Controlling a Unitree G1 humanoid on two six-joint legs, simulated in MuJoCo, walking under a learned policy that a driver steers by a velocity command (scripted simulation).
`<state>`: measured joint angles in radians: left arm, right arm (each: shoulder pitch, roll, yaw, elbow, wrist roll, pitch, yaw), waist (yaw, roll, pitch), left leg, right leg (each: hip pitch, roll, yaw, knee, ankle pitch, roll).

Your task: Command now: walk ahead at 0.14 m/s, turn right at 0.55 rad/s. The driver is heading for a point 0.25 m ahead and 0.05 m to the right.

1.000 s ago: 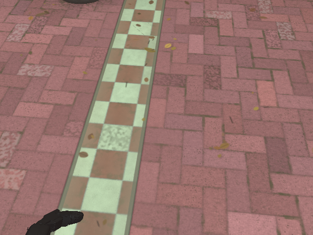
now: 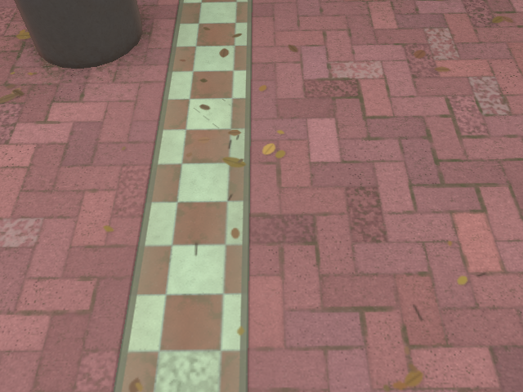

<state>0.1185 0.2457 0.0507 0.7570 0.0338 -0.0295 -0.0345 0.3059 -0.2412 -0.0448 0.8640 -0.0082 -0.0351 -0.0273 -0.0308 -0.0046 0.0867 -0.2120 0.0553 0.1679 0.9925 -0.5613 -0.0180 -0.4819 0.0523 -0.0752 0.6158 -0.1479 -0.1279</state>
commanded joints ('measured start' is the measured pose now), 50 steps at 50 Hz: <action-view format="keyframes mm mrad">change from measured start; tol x16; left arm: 1 212 239 78 -28 -48 27 33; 50 146 37 -28 332 -27 29 73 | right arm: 1 48 -106 -19 -97 -10 15 2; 50 1 -33 28 172 -3 20 -14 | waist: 1 85 -53 -333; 3 33 -19 -139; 50 39 9 -48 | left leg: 1 -400 -28 -200 434 7 -14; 22 4 -78 -155 -514 223 52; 25 64 207 -501 -793 331 161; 27 -103 187 -423 -769 407 164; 50 67 35 -282 -700 442 92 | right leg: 1 554 -397 518 -206 647 -280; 5 228 -227 337 -311 431 -136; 16 233 -206 391 -409 -141 -86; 23 155 -186 412 -321 -99 -25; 26 223 -6 182 -150 -156 78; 30 350 -58 220 -250 65 81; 50 336 -109 249 -294 127 70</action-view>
